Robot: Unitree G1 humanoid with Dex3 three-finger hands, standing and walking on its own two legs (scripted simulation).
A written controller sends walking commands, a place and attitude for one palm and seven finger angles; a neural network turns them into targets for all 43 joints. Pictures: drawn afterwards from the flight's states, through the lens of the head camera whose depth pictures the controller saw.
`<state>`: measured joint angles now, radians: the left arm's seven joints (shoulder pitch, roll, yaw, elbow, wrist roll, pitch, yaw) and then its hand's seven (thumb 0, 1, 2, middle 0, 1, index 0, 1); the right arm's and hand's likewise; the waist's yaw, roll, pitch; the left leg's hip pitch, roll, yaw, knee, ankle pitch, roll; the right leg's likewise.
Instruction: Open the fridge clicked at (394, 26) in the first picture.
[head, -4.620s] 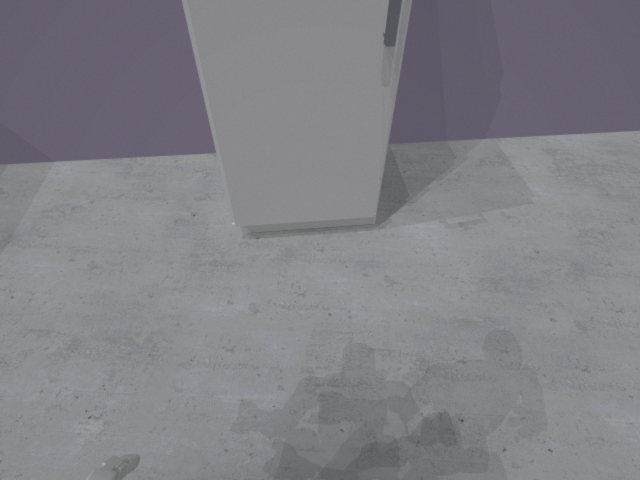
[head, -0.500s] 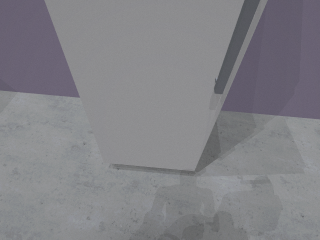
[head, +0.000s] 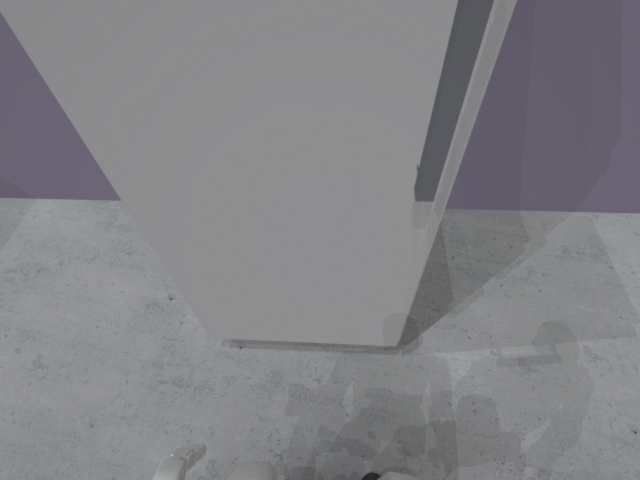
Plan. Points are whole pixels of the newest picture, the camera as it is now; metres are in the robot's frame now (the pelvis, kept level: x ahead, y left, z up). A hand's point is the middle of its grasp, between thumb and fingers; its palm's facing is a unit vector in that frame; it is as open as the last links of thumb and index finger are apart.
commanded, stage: come to a stop and stand still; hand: right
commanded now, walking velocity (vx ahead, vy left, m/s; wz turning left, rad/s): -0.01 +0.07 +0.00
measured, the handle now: (452, 62) +0.51 -0.14 +0.24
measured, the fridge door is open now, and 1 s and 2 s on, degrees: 0 0 0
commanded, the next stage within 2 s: look again from close up in 1.28 s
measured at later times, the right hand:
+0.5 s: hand out of the picture -0.06 -0.12 -0.15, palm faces +0.10 +0.97 -0.23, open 7.4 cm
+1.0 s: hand out of the picture -0.04 -0.14 -0.17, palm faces +0.07 +0.98 -0.20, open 7.3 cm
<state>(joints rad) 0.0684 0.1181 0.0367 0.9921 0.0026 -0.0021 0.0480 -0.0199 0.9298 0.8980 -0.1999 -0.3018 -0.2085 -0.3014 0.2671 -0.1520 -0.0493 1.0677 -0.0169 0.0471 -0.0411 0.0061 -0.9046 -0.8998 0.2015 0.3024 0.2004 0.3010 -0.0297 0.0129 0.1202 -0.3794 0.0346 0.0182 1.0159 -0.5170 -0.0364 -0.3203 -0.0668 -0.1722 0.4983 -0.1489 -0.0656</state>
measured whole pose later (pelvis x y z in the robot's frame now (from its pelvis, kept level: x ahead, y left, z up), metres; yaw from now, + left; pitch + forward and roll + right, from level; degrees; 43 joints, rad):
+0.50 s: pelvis -0.06 +0.06 +0.01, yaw -2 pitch +0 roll -2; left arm 0.35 0.21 0.07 1.07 0.03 0.06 -0.01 0.01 0.91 0.90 -0.19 -0.30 -0.20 -0.30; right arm 0.32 -0.12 -0.03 1.04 -0.03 0.00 -0.02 0.01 -0.91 -0.90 0.20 0.30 0.20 0.30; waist -0.02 -0.03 -0.01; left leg -0.20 0.07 0.07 0.39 -0.19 0.01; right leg -0.37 -0.04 -0.06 0.87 -0.32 0.05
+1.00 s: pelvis -0.04 +0.03 +0.00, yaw -2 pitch -1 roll +0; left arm 0.28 0.13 0.01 1.14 0.01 0.00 0.04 0.01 0.93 0.90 -0.20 -0.30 -0.21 -0.30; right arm 0.25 -0.15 -0.02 1.14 -0.01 -0.01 -0.03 0.02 -0.93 -0.90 0.20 0.30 0.20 0.30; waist 0.01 -0.02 0.03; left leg -0.21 0.02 0.08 0.46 -0.23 0.01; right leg -0.10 -0.04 -0.07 0.43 -0.31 0.02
